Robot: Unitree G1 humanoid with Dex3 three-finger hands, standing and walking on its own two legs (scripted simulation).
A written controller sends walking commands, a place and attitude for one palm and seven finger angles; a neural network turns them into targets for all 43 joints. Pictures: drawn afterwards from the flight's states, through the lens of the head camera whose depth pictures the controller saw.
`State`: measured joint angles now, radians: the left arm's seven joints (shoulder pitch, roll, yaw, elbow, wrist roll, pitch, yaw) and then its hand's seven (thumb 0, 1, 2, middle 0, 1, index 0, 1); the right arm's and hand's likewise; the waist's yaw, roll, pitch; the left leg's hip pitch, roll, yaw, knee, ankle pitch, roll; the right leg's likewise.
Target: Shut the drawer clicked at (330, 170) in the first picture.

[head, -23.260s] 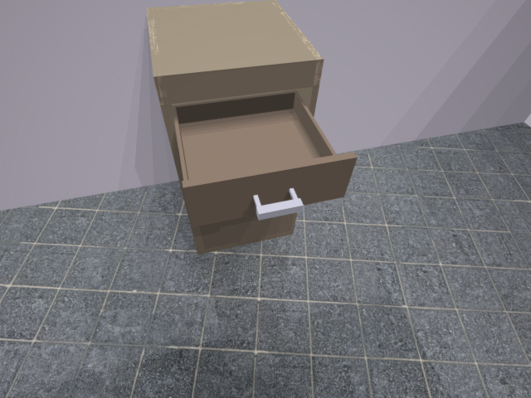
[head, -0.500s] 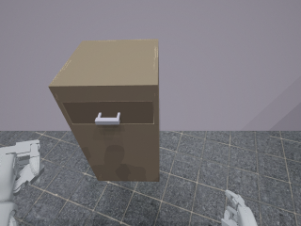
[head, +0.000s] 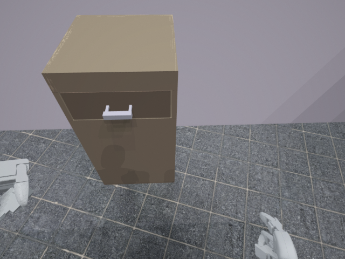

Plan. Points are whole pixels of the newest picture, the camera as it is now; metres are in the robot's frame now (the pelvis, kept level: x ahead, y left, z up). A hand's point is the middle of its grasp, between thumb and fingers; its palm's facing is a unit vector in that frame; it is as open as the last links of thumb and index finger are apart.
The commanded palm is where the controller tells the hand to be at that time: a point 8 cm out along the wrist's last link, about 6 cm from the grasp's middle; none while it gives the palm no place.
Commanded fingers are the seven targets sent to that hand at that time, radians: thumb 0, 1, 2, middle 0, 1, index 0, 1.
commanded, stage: step back with the hand held close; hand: left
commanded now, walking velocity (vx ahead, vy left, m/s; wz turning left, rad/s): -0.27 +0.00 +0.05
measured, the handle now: (118, 111) +0.61 +0.25 -0.09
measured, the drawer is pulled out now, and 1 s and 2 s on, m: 0.00 0.00 0.00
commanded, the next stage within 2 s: stop stepping back and stand still in 0.92 s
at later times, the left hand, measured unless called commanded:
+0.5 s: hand (3, 231) +0.13 +0.25 +0.16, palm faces +0.38 -0.77 -0.51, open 3.2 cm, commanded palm +0.06 +0.28 +0.18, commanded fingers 0.00 0.90 0.90 -1.40 -1.60 -1.40 -1.60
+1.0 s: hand out of the picture +0.06 +0.25 +0.18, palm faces +0.35 -0.85 -0.39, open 3.3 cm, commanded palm +0.00 +0.29 +0.18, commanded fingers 0.00 0.90 0.90 -1.40 -1.60 -1.40 -1.60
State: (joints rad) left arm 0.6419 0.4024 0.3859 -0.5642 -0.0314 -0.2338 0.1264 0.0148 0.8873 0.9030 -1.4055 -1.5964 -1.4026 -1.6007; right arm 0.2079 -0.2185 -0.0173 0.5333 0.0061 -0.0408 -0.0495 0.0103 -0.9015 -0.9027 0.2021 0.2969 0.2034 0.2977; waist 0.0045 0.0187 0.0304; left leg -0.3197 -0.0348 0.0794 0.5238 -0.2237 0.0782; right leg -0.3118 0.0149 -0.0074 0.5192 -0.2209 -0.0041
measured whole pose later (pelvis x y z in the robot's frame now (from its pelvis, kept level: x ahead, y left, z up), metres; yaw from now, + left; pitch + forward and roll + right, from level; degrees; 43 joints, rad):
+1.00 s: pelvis -0.14 +0.01 +0.01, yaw -1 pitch +4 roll -6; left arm 0.60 0.40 0.41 -0.68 -0.04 -0.31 0.14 0.02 0.89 0.90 -1.41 -1.60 -1.41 -1.60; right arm 0.19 -0.13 0.01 0.65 -0.04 -0.17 -0.02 0.01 -0.90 -0.90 0.20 0.30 0.21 0.30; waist 0.02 -0.02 0.00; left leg -0.47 0.07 0.04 0.41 -0.02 0.06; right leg -0.29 0.06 0.01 0.82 -0.53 0.00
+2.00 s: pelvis -0.22 +0.00 -0.01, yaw -2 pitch +0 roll -1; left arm 0.29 0.25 0.07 0.47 0.04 0.03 0.02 0.00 0.90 0.90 -1.29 -1.49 -1.29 -1.50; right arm 0.14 -0.24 -0.01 0.82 -0.02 -0.02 0.01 0.01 -0.90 -0.90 0.20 0.30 0.21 0.30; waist 0.00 0.04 -0.02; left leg -0.41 -0.02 -0.01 0.65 -0.22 0.03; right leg -0.19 -0.01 -0.02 0.62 -0.42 0.01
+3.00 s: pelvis -0.20 -0.03 +0.00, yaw -1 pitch -2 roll +0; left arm 0.33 0.11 0.01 1.12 0.01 -0.01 0.04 0.01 0.91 0.90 -0.20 -0.30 -0.20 -0.30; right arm 0.31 -0.10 -0.02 1.14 -0.02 0.01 -0.04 0.00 -0.91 -0.90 0.20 0.30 0.20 0.30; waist -0.01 -0.01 0.05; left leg -0.28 0.01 -0.04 0.50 -0.18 -0.02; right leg -0.05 0.03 -0.04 0.45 -0.36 -0.04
